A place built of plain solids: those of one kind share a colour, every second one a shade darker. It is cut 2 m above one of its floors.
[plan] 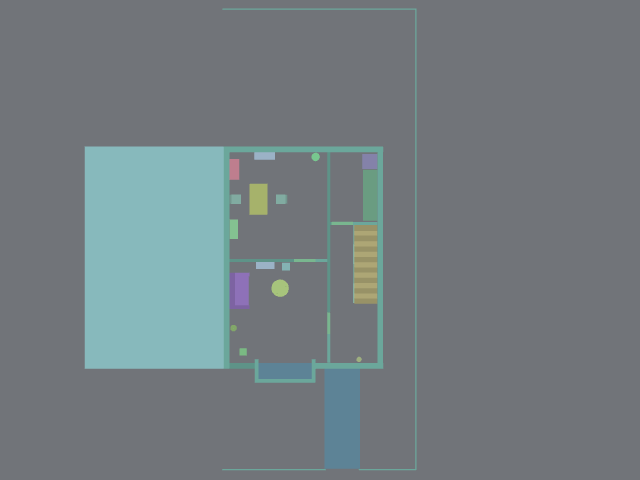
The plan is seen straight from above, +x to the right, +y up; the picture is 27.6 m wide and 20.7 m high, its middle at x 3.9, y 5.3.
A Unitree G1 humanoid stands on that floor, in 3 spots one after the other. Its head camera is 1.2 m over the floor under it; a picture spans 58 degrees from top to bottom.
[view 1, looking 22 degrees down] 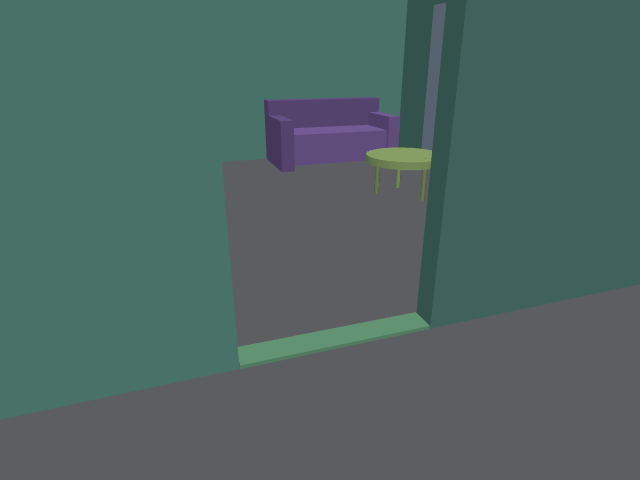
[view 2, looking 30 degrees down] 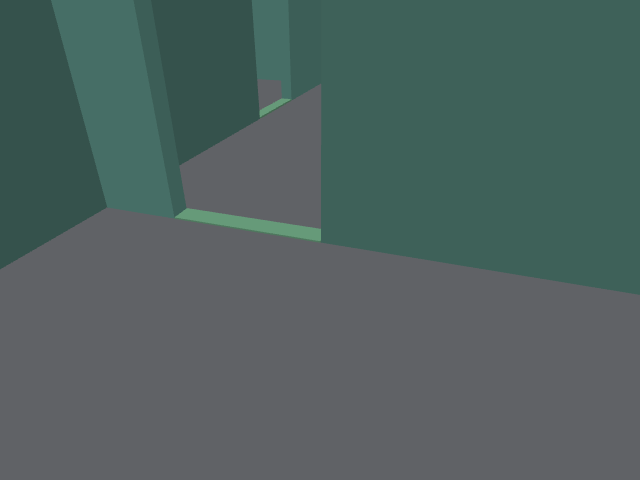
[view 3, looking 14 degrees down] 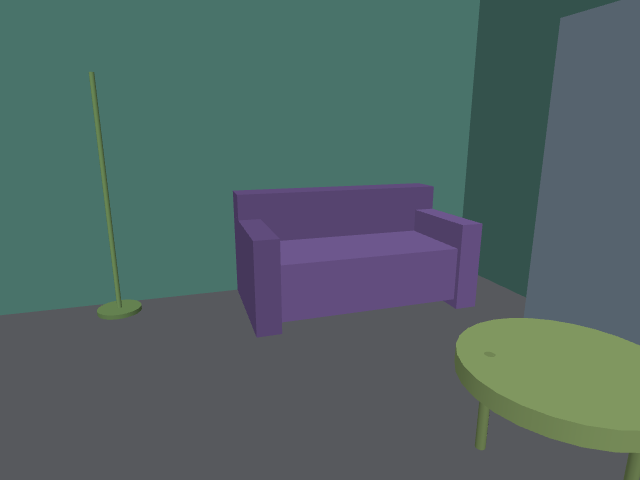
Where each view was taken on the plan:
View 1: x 5.87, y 1.08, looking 161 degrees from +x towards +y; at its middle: ground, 3.20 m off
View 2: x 2.15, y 6.43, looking -72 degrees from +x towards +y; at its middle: threshold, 2.38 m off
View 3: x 3.25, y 1.95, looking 162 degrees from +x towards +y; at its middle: sofa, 3.19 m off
